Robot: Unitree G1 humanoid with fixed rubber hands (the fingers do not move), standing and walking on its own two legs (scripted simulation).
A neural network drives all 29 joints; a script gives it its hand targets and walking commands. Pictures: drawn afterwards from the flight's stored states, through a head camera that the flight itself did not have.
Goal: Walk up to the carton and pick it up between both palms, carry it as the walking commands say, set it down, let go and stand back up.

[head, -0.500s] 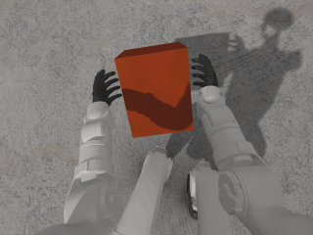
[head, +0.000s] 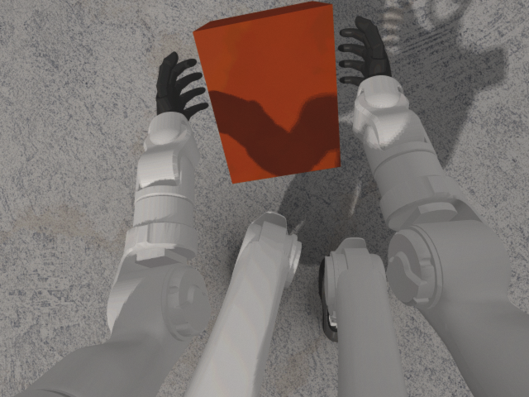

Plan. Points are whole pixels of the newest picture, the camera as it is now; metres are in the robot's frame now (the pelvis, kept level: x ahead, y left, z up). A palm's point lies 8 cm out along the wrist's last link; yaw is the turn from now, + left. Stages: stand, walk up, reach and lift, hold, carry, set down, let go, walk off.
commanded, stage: set down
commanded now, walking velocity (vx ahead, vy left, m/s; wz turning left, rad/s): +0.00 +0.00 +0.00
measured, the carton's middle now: (273, 91) +0.52 +0.14 -0.24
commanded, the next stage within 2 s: none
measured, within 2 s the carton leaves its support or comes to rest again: neither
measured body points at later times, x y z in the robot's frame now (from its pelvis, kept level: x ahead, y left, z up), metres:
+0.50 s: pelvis +0.00 -0.01 -0.05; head +0.35 +0.03 +0.22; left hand +0.46 +0.26 -0.21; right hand +0.56 +0.00 -0.22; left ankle +0.13 +0.12 -0.45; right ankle +0.10 -0.11 -0.45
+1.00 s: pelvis +0.01 +0.00 -0.09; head +0.36 +0.03 +0.18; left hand +0.49 +0.28 -0.24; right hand +0.58 +0.01 -0.25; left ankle +0.13 +0.12 -0.45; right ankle +0.09 -0.11 -0.45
